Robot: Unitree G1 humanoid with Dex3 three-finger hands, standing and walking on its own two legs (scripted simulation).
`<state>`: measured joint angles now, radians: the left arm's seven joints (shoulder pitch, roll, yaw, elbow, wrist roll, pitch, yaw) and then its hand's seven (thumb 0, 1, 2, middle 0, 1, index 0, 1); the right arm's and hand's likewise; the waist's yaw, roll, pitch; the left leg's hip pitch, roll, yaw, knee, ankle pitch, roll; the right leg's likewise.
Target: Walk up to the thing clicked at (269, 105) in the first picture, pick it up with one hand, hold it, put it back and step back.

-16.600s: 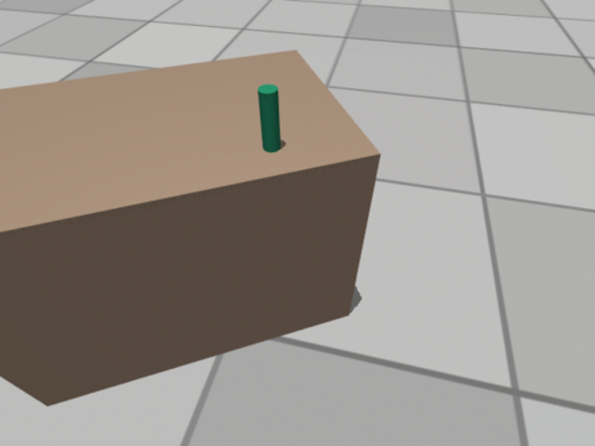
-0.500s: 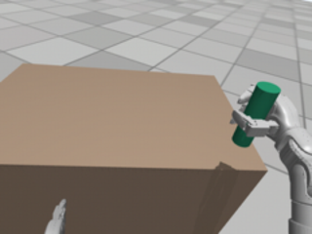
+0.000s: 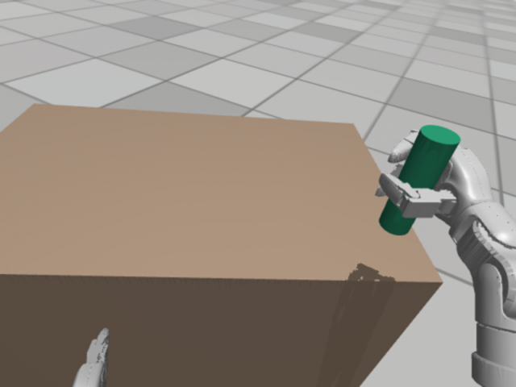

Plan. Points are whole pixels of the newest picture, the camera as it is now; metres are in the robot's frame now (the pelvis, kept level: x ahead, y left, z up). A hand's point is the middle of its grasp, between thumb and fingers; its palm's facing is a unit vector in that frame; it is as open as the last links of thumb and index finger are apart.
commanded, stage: hold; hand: right
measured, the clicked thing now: (414, 184) +0.32 -0.17 +0.24
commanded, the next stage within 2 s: crouch in 0.82 s
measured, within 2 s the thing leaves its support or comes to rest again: neither
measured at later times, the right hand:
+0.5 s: hand (399, 182) +0.32 -0.15 +0.24, palm faces -0.07 +1.00 -0.06, open 5.8 cm
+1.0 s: hand (398, 171) +0.33 -0.15 +0.25, palm faces -0.08 +1.00 -0.06, open 5.8 cm
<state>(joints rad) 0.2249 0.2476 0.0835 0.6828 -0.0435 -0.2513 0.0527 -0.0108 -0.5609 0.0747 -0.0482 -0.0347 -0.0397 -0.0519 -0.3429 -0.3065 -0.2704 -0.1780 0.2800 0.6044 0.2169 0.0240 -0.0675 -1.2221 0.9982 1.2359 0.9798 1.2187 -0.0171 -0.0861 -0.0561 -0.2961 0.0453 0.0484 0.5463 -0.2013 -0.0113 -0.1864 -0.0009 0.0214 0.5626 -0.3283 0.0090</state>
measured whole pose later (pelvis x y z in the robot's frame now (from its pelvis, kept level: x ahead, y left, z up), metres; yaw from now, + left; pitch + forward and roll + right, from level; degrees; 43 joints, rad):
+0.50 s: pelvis +0.00 +0.00 +0.00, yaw +0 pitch -3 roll +0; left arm 0.22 0.24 0.08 0.67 -0.04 -0.23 0.05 -0.01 -0.56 0.07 -0.05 -0.04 -0.04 -0.05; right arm -0.34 -0.29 -0.26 -0.19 0.28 0.61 0.19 0.02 -0.07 -1.22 1.00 1.23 0.98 1.22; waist -0.01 -0.08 -0.06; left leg -0.30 0.04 0.05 0.55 -0.20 -0.01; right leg -0.18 0.00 0.02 0.56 -0.33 0.01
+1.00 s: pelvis +0.01 +0.00 +0.00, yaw +0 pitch -2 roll +0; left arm 0.23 0.25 0.08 0.66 -0.05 -0.23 0.04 -0.01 -0.55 0.07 -0.05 -0.04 -0.04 -0.05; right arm -0.39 -0.30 -0.26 -0.18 0.28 0.65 0.18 0.02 -0.07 -1.22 1.00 1.23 0.98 1.22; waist -0.02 -0.09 -0.06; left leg -0.29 0.04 0.05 0.54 -0.21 -0.01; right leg -0.18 0.00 0.02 0.55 -0.33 0.01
